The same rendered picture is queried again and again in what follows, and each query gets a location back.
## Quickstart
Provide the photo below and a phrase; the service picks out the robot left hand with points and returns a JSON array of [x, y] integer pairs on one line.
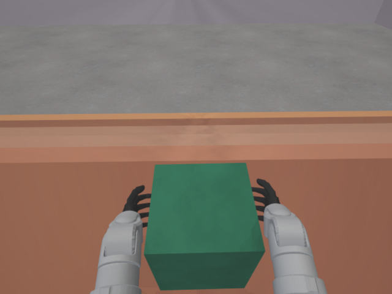
[[134, 198]]

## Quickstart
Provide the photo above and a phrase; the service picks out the robot right hand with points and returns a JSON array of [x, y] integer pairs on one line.
[[268, 193]]

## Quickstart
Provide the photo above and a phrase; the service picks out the robot right forearm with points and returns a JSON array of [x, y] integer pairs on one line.
[[291, 253]]

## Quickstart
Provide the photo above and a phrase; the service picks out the carton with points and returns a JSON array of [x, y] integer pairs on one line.
[[203, 230]]

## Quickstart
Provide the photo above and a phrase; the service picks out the robot left forearm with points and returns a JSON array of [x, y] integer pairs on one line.
[[120, 256]]

